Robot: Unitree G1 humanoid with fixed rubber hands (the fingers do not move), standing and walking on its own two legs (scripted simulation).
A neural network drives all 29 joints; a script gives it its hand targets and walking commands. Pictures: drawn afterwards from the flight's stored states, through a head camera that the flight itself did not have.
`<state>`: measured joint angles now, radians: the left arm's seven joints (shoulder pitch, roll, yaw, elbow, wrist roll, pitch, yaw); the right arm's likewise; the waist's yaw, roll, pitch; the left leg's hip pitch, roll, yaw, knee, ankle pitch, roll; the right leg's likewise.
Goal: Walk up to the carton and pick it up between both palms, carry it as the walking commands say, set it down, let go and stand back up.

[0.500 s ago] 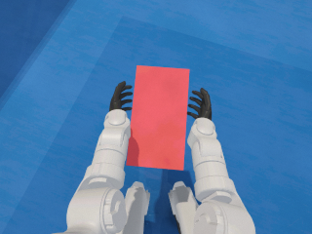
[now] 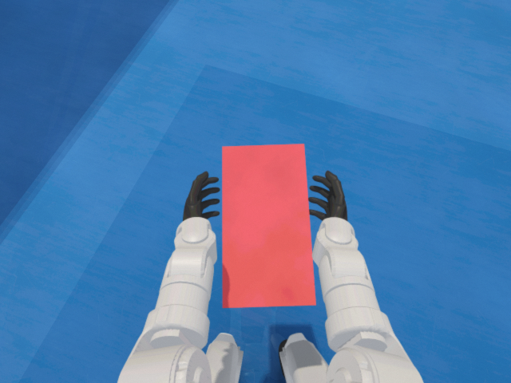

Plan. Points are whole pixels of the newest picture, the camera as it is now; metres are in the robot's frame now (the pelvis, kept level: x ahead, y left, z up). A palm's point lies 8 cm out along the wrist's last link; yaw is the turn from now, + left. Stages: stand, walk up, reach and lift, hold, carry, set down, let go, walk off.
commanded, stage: reach and lift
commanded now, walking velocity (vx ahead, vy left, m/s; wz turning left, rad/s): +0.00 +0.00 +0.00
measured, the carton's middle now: (265, 228) +0.39 -0.01 -0.14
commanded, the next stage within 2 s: none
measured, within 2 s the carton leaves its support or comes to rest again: neither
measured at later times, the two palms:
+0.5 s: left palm (189, 217) +0.36 +0.11 +0.02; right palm (352, 208) +0.37 -0.12 +0.03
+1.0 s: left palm (184, 205) +0.35 +0.10 +0.09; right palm (379, 193) +0.35 -0.13 +0.11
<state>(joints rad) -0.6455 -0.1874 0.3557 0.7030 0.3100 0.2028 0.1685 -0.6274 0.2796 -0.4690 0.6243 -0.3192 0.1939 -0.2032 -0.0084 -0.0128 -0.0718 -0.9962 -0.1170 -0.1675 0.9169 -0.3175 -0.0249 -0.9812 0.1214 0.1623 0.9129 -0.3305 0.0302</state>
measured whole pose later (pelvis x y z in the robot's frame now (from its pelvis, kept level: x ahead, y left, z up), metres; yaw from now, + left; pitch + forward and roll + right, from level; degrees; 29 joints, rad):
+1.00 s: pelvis +0.03 +0.00 +0.07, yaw +0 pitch -1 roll +0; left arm -0.42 -0.20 0.25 0.57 0.30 0.56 0.14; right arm -0.50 0.23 -0.32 0.60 -0.33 0.55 -0.15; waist -0.04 -0.02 -0.06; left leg -0.23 -0.07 -0.17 0.44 -0.19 0.00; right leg -0.22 0.07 0.17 0.45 -0.21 0.00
